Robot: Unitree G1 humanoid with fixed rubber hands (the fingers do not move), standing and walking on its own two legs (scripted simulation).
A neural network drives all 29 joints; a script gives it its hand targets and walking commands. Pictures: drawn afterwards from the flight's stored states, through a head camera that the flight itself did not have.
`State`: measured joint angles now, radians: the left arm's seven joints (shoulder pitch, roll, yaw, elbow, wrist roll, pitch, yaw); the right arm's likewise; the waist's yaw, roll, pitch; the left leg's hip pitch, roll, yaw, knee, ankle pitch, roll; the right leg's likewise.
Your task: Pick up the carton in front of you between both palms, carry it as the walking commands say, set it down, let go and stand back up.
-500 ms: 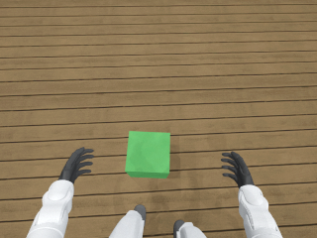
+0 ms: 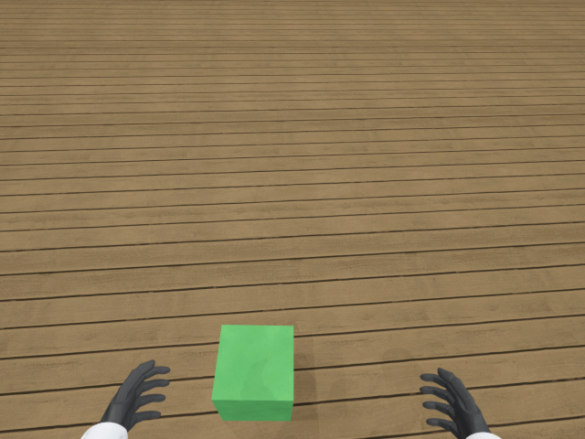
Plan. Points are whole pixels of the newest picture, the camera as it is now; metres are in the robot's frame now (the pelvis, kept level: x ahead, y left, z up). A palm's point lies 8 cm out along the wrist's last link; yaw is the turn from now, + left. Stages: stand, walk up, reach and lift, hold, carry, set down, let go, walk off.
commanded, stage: let go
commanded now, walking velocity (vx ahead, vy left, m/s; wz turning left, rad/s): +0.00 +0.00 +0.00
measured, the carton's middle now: (257, 374) +0.40 +0.09 -0.65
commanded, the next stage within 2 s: stand in 0.18 s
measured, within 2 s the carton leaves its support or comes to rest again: neither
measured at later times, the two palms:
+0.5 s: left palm (70, 432) +0.15 +0.30 -0.09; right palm out of the picture +0.15 -0.27 -0.08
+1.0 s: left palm out of the picture +0.13 +0.32 -0.10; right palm out of the picture +0.12 -0.27 -0.09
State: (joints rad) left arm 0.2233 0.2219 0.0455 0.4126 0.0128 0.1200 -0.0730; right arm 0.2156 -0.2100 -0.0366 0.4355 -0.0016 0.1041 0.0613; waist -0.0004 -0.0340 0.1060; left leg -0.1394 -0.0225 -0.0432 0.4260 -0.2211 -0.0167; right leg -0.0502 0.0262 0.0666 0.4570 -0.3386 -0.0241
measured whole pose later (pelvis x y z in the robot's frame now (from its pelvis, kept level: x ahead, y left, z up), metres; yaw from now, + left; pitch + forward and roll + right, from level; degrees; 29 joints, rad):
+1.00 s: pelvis +0.01 +0.03 +0.00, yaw -1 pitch -1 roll +0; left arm 0.21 0.36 0.02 0.79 0.03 0.00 0.02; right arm 0.13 -0.34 -0.02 0.89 -0.03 -0.01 -0.02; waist -0.01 -0.03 0.01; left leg -0.20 -0.03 -0.01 0.47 -0.26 0.02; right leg -0.09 0.00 0.08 0.43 -0.33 0.02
